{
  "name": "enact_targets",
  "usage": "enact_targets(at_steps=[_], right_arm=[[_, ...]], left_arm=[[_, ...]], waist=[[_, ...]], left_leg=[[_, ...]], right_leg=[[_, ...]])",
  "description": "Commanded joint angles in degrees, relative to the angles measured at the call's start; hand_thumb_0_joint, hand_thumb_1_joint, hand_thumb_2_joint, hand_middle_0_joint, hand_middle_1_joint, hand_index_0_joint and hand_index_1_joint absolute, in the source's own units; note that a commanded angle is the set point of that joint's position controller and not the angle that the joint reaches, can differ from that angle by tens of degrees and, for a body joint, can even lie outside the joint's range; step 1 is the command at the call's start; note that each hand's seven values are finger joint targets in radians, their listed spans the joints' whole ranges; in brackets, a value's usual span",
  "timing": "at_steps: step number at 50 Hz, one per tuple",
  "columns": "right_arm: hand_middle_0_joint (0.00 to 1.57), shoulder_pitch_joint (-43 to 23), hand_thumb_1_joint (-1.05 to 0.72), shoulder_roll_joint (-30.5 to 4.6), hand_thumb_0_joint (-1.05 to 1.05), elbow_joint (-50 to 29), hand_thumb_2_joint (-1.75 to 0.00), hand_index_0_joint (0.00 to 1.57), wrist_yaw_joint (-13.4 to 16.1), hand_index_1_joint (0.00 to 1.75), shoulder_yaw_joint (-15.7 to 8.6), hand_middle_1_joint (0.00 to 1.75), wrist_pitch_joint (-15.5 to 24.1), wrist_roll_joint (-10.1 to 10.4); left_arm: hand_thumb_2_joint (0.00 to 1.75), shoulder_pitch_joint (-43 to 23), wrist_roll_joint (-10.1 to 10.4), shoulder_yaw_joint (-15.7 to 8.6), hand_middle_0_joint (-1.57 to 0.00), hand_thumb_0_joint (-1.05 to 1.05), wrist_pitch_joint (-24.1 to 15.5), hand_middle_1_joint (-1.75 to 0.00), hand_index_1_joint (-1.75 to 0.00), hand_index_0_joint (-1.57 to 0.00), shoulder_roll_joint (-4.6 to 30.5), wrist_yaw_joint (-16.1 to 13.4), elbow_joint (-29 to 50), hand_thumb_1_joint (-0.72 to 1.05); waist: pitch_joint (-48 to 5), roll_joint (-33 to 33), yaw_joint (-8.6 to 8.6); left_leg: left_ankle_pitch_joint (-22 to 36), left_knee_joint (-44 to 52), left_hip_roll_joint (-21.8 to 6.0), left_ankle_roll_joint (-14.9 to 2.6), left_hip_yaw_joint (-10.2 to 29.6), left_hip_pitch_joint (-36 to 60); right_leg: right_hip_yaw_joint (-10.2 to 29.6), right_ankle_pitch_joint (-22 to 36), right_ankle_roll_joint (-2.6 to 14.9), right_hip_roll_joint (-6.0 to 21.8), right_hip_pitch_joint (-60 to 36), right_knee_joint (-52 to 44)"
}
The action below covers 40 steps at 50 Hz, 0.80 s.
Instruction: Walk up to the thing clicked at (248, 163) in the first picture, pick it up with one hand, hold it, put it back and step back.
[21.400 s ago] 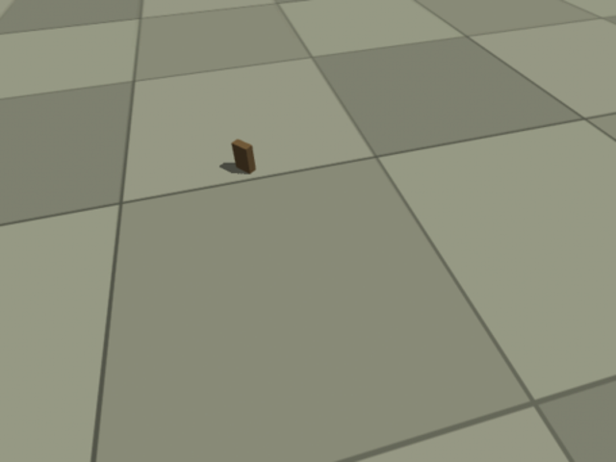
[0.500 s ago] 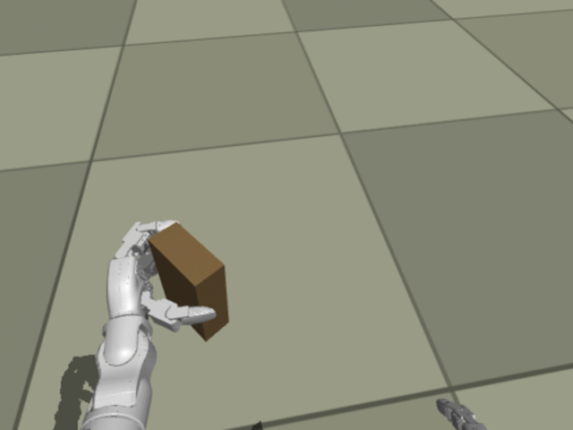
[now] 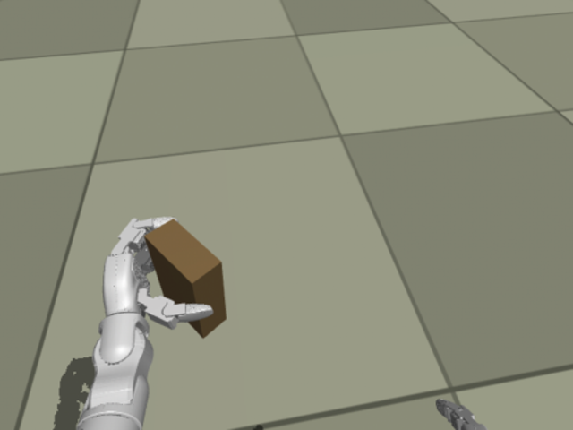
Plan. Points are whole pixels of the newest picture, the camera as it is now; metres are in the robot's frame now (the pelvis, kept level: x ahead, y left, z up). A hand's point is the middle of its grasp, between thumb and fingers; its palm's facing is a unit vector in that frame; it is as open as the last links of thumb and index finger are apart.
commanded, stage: hold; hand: left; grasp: from the side
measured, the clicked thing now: (189, 281) +0.34 +0.16 +0.03
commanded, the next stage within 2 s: crouch in 0.32 s
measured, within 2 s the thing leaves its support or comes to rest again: neither
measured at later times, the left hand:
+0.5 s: hand (169, 272) +0.34 +0.18 +0.06, palm faces +0.18 -0.98 -0.02, open 13.3 cm
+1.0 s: hand (185, 314) +0.36 +0.20 -0.12, palm faces +0.28 -0.96 -0.03, open 13.3 cm
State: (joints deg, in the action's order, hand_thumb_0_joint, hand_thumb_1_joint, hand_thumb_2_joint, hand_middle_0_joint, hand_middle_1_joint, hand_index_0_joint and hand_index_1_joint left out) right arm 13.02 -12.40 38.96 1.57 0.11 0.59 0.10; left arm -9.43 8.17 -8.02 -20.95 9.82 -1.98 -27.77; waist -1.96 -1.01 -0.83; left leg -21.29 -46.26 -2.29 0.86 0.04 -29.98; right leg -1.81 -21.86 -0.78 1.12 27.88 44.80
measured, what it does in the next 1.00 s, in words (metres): lowers itself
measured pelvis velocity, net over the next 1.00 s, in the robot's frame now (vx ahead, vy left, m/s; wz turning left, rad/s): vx -0.03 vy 0.00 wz -0.01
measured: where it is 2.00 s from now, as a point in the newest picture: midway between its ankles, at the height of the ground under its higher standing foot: outside the picture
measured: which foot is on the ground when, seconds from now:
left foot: down 0.00-1.00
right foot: down 0.00-1.00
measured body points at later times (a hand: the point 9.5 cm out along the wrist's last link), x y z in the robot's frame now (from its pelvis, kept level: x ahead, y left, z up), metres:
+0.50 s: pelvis +0.00 +0.00 +0.00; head +0.03 +0.01 +0.45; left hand +0.32 +0.23 +0.06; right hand +0.13 -0.24 -0.11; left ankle +0.02 +0.13 -0.71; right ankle +0.01 -0.13 -0.71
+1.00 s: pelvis -0.03 +0.00 -0.11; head +0.10 +0.03 +0.32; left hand +0.33 +0.25 -0.11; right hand +0.10 -0.26 -0.22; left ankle +0.02 +0.13 -0.71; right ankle +0.01 -0.13 -0.71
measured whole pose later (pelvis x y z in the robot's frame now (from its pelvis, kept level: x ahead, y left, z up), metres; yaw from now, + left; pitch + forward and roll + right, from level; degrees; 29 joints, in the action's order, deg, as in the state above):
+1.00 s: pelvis -0.03 +0.00 -0.11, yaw -1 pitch +24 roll -2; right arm 10.3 -13.7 40.2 -2.1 -1.6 2.6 -4.0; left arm -20.9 5.1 -15.7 -41.0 12.1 -4.3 -49.7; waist -9.8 0.5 -3.4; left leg -31.6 -79.2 -2.7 0.9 1.9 -71.7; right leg -2.2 -32.4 -0.8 1.0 69.0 77.5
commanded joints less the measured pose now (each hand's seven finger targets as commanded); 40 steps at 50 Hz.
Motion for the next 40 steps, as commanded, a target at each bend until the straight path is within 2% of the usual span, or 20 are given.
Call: enact_targets(at_steps=[1,3,5,7,9,10,11,13,15,16,17,20,21,22,25,26,28,34,39,40], right_arm=[[0.2,-2.4,-0.92,-7.3,0.0,-7.0,-0.91,0.2,0.5,0.3,-2.8,0.3,2.3,0.1],[0.2,-2.2,-0.93,-7.5,0.0,-6.7,-0.91,0.2,0.5,0.3,-3.1,0.3,2.5,0.1],[0.2,-2.8,-0.93,-7.4,0.0,-7.6,-0.91,0.2,0.2,0.3,-2.9,0.3,2.7,0.2],[0.2,-2.2,-0.92,-7.8,0.0,-7.1,-0.91,0.2,0.4,0.3,-3.3,0.3,2.5,0.1],[0.2,-2.3,-0.93,-7.3,0.0,-7.8,-0.91,0.2,0.2,0.3,-2.8,0.3,2.6,0.1],[0.2,-2.3,-0.93,-7.8,0.0,-7.6,-0.91,0.2,0.3,0.3,-3.1,0.3,2.8,0.2],[0.2,-2.4,-0.93,-7.4,0.0,-7.8,-0.91,0.2,0.3,0.3,-2.9,0.3,2.9,0.1],[0.2,-1.8,-0.93,-7.8,0.0,-7.3,-0.91,0.2,0.5,0.3,-3.1,0.3,2.9,0.3],[0.2,-1.8,-0.93,-7.3,0.0,-7.2,-0.91,0.2,0.6,0.3,-2.7,0.3,2.6,0.0],[0.2,-1.6,-0.93,-7.5,0.0,-6.8,-0.91,0.2,0.7,0.3,-2.8,0.3,2.8,0.0],[0.2,-1.8,-0.93,-7.3,0.0,-6.5,-0.91,0.2,0.8,0.3,-2.8,0.3,2.7,0.1],[0.2,-1.8,-0.92,-7.5,0.0,-6.7,-0.91,0.2,1.0,0.3,-2.8,0.3,2.5,0.0],[0.2,-1.7,-0.92,-7.2,0.0,-6.6,-0.91,0.2,1.1,0.3,-2.7,0.3,2.4,0.0],[0.2,-1.6,-0.9,-7.3,0.0,-6.6,-0.91,0.2,0.8,0.3,-2.7,0.3,2.6,-0.1],[0.2,-1.7,-0.88,-7.6,0.0,-6.5,-0.9,0.2,0.7,0.3,-3.3,0.3,2.5,0.0],[0.2,-1.6,-0.88,-7.3,0.0,-6.4,-0.9,0.2,0.7,0.3,-3.2,0.3,2.4,-0.1],[0.2,-1.9,-0.88,-7.3,0.0,-6.5,-0.9,0.2,0.1,0.3,-3.2,0.3,2.4,-0.3],[0.2,-2.3,-0.88,-7.6,0.0,-6.4,-0.9,0.2,-1.2,0.3,-4.1,0.3,2.9,-1.0],[0.2,-1.1,-0.89,-7.9,0.0,-5.1,-0.9,0.2,-1.9,0.3,-4.8,0.3,3.8,-2.5],[0.2,-0.7,-0.89,-8.0,0.0,-4.7,-0.91,0.2,-2.0,0.3,-4.9,0.3,3.9,-2.8]], left_arm=[[1.21,-17.4,0.9,-0.9,-1.2,0.0,-5.1,-1.41,-1.42,-1.22,5.4,1.0,12.0,-0.26],[1.19,-19.9,1.1,-3.7,-1.19,0.0,-5.7,-1.4,-1.41,-1.21,8.6,1.0,15.2,-0.27],[1.2,-16.6,1.3,-0.4,-1.2,0.0,-5.3,-1.41,-1.42,-1.22,4.4,1.4,11.8,-0.26],[1.18,-20.0,1.2,-4.0,-1.17,0.0,-6.2,-1.39,-1.39,-1.19,9.0,0.7,17.5,-0.27],[1.18,-18.6,1.2,-1.6,-1.17,0.0,-6.2,-1.39,-1.4,-1.2,6.6,0.6,18.7,-0.28],[1.19,-17.8,1.3,-3.0,-1.17,0.0,-6.1,-1.39,-1.4,-1.19,7.2,0.3,16.8,-0.27],[1.19,-15.4,1.1,-0.8,-1.18,0.0,-5.7,-1.4,-1.41,-1.21,4.8,0.6,14.6,-0.28],[1.2,-19.2,1.1,-4.0,-1.18,0.0,-6.4,-1.4,-1.41,-1.2,9.2,0.1,19.9,-0.28],[1.18,-18.8,0.8,-2.0,-1.16,0.0,-6.0,-1.38,-1.39,-1.18,7.3,0.2,18.3,-0.28],[1.18,-20.3,1.0,-2.9,-1.17,0.0,-6.2,-1.39,-1.4,-1.19,8.1,0.1,19.6,-0.27],[1.2,-16.3,0.9,-2.5,-1.18,0.0,-5.6,-1.4,-1.41,-1.19,6.7,0.2,14.4,-0.27],[1.19,-20.6,0.7,-3.0,-1.16,0.0,-5.6,-1.39,-1.4,-1.18,8.2,0.2,18.0,-0.27],[1.26,-19.4,0.4,-1.7,-1.22,0.0,-5.1,-1.46,-1.47,-1.24,7.3,0.4,17.0,-0.19],[1.18,-19.2,0.3,-0.2,-1.21,0.0,-4.8,-1.4,-1.4,-1.24,5.6,0.6,15.9,-0.22],[1.17,-17.4,0.0,-2.0,-1.2,0.0,-4.4,-1.38,-1.37,-1.23,6.9,0.1,13.7,-0.07],[1.17,-15.8,-0.4,-0.7,-1.22,0.0,-3.9,-1.39,-1.38,-1.25,5.4,0.0,11.4,-0.06],[1.18,-13.6,-0.3,-1.3,-1.21,0.0,-3.8,-1.39,-1.38,-1.24,4.0,-0.5,8.3,-0.09],[1.18,-20.4,-1.2,-4.3,-1.19,0.0,-9.4,-1.38,-1.37,-1.22,5.6,-2.8,7.8,-0.11],[1.18,-26.4,-2.4,-5.3,-1.14,0.0,-17.2,-1.36,-1.35,-1.17,6.7,-2.5,2.6,-0.11],[1.18,-26.8,-2.4,-6.9,-1.14,0.0,-18.7,-1.36,-1.35,-1.17,7.9,-2.6,1.3,-0.09]], waist=[[-12.3,2.4,-0.89],[-15.0,1.1,-0.25],[-13.0,1.8,-0.74],[-16.8,-1.4,0.27],[-16.9,-1.1,0.12],[-16.6,-0.2,-0.18],[-16.8,0.5,-0.4],[-19.5,-1.1,0.29],[-16.9,-0.7,-0.54],[-16.3,-0.6,-0.45],[-15.4,0.9,-0.72],[-15.7,-0.2,-0.6],[-15.7,1.1,-0.82],[-14.7,0.4,-0.95],[-14.0,0.3,-0.28],[-13.4,1.4,-0.95],[-11.1,2.4,-0.74],[-11.9,1.7,-1.04],[-20.3,-1.4,-2.31],[-22.2,-0.8,-2.38]], left_leg=[[8.3,6.7,1.7,-1.15,0.0,6.3],[8.9,6.4,2.0,-1.22,-0.3,6.7],[7.6,7.0,1.8,-1.1,0.0,6.5],[9.7,6.4,1.9,-0.78,-0.3,8.4],[10.0,6.6,1.8,-0.72,-0.1,8.4],[9.9,6.7,1.7,-0.74,0.0,9.0],[10.5,6.3,1.6,-0.87,0.1,8.6],[12.6,6.2,1.6,-0.78,0.2,9.8],[13.0,6.0,1.6,-0.88,0.2,9.1],[12.2,6.1,1.5,-0.87,0.2,8.8],[12.5,5.8,1.6,-1.16,0.1,8.2],[11.7,6.1,1.8,-1.11,-0.3,8.9],[11.6,6.3,1.8,-1.2,-0.2,8.6],[11.5,6.4,1.7,-1.12,-0.1,8.4],[11.4,6.4,1.6,-1.0,-0.1,7.9],[11.1,6.0,1.7,-1.14,-0.2,7.1],[9.3,5.9,1.6,-1.19,0.2,4.6],[4.3,2.2,1.3,-1.0,0.8,-1.2],[3.7,-7.3,1.5,-0.89,1.5,-6.1],[2.9,-9.9,1.7,-1.07,1.5,-8.5]], right_leg=[[-0.2,11.4,0.85,-1.4,-4.2,-7.0],[0.3,12.2,0.74,-1.0,-5.6,-7.1],[-0.3,10.6,1.02,-1.5,-4.4,-6.7],[0.0,12.4,1.17,-1.3,-5.6,-6.3],[-0.2,12.6,1.22,-1.5,-6.1,-6.0],[-0.3,12.4,1.18,-1.6,-5.6,-6.1],[-0.3,13.1,1.09,-1.6,-5.8,-6.0],[-0.2,15.0,1.21,-1.5,-6.9,-5.5],[-0.3,15.4,1.04,-1.6,-5.7,-5.6],[-0.3,14.8,1.07,-1.6,-5.5,-5.6],[-0.1,15.5,0.8,-1.4,-5.2,-5.9],[0.3,15.1,0.76,-1.2,-5.7,-6.6],[0.1,14.9,0.7,-1.2,-6.0,-6.8],[0.0,14.8,0.83,-1.3,-5.6,-6.5],[-0.2,14.2,1.06,-1.4,-4.9,-6.5],[-0.1,14.2,0.96,-1.4,-4.2,-6.5],[-0.6,12.1,1.15,-1.5,-2.6,-6.0],[-0.7,7.0,1.69,-1.6,4.7,-0.9],[-0.3,6.0,2.02,-1.4,15.0,8.4],[-0.1,5.4,2.04,-1.4,17.0,10.3]])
